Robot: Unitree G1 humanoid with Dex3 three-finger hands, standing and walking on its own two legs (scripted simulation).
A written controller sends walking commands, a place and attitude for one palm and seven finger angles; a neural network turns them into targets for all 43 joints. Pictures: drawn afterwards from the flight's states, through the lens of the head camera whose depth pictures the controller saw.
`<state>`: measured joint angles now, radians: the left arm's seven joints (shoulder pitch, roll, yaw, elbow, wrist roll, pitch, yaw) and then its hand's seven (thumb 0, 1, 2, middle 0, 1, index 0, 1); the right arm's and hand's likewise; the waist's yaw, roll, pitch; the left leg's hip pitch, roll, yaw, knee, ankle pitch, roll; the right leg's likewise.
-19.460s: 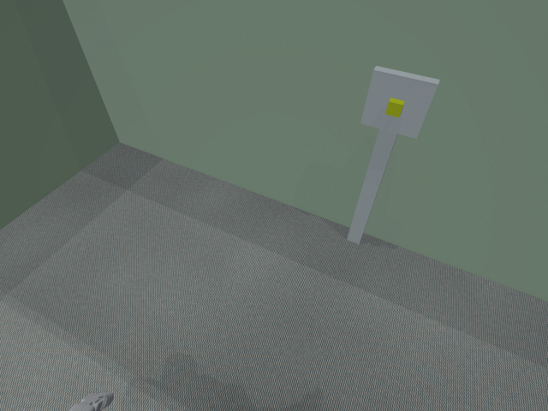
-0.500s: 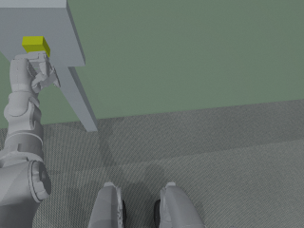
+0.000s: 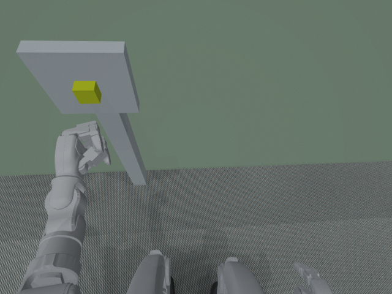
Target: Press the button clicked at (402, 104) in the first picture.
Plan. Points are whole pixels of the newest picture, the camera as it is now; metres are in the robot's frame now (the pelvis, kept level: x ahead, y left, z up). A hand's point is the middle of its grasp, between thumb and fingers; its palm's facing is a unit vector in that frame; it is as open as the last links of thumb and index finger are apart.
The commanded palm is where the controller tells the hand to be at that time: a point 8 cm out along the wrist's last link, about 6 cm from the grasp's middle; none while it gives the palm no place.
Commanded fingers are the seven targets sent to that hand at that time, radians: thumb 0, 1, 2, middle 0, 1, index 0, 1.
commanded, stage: pull the fist back off the button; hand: left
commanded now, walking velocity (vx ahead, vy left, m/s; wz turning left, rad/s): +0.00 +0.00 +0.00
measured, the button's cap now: (87, 91) +0.50 +0.24 +0.05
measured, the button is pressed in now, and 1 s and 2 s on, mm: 0 0 0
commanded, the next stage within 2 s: draw the hand back to the body in 0.10 s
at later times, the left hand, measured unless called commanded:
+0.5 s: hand (78, 166) +0.32 +0.20 +0.09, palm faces +0.12 -0.99 -0.05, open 3.1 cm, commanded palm +0.28 +0.25 +0.09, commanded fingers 0.00 0.90 0.90 -1.30 -1.50 -1.30 -1.50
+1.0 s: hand (15, 201) +0.24 +0.23 +0.17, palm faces +0.33 -0.88 -0.34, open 3.1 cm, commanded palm +0.20 +0.27 +0.20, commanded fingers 0.00 0.90 0.90 -1.30 -1.50 -1.30 -1.50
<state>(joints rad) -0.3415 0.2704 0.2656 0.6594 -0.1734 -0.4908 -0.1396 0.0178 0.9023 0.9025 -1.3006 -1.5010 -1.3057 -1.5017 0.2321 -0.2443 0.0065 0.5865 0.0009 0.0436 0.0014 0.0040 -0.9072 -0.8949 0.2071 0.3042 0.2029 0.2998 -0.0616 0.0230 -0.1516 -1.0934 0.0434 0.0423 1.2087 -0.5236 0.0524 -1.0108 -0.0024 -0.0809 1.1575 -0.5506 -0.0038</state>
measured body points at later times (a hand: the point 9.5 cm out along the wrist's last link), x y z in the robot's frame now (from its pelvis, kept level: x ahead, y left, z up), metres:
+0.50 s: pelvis +0.00 -0.02 +0.03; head +0.07 -0.02 +0.48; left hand +0.31 +0.26 +0.09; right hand +0.13 -0.26 -0.08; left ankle +0.02 +0.08 -0.64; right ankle +0.00 -0.12 -0.64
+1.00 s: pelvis +0.02 -0.01 +0.09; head +0.03 -0.03 +0.54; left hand +0.22 +0.27 +0.19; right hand +0.22 -0.23 +0.01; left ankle +0.02 +0.08 -0.64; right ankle +0.00 -0.12 -0.64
